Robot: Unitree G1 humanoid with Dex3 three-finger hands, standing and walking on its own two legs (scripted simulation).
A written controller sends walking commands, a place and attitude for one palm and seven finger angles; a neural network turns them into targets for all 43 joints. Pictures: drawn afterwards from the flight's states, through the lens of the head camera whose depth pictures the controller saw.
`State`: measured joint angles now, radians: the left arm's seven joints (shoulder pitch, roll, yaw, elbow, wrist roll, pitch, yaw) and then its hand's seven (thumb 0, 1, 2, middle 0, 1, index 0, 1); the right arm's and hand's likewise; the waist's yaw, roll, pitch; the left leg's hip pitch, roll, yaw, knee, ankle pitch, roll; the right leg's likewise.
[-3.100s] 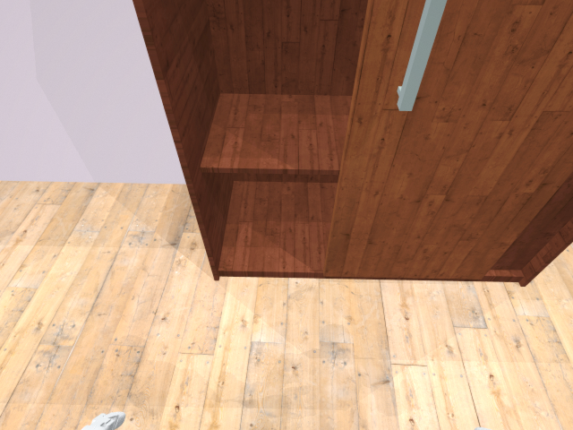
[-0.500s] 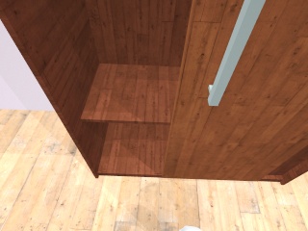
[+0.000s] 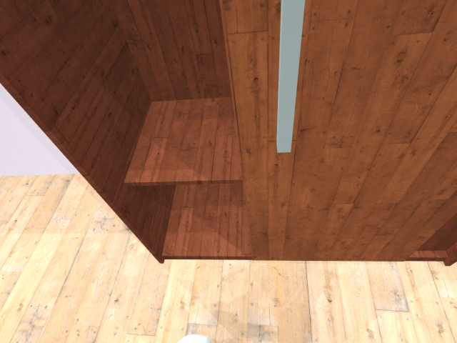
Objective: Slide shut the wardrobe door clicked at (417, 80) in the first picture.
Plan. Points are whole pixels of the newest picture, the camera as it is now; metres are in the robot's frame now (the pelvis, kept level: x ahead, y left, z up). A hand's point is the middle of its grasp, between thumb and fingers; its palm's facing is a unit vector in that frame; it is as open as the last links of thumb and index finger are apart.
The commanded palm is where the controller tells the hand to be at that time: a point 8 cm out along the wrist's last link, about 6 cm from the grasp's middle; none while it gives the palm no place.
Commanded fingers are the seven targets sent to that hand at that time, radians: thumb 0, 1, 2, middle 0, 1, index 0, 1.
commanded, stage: come to a stop and stand still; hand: right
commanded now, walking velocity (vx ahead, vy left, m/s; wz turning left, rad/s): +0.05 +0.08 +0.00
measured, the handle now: (286, 70) +0.49 -0.08 +0.21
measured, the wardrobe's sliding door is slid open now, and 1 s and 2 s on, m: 0.42 0.42 0.42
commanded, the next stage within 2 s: look again from close up in 0.78 s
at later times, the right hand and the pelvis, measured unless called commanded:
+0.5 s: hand out of the picture -0.03 -0.10 -0.18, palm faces +0.06 +0.97 -0.23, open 7.3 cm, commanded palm none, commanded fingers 0.00 -0.90 -0.90 0.20 0.30 0.20 0.30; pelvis -0.03 +0.08 -0.01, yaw -1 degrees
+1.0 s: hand out of the picture -0.07 -0.10 -0.19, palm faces +0.05 +0.98 -0.17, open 7.4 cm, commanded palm none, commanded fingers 0.00 -0.90 -0.90 0.20 0.30 0.20 0.30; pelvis -0.04 +0.05 -0.01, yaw -1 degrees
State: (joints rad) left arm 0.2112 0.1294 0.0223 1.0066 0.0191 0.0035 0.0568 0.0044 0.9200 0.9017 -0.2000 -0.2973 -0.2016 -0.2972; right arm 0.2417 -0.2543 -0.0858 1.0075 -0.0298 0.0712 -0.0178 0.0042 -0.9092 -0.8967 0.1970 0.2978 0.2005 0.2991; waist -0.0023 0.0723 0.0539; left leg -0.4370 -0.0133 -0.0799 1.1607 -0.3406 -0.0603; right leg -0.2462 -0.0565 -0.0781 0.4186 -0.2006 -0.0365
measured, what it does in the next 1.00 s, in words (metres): steps on the spot: left foot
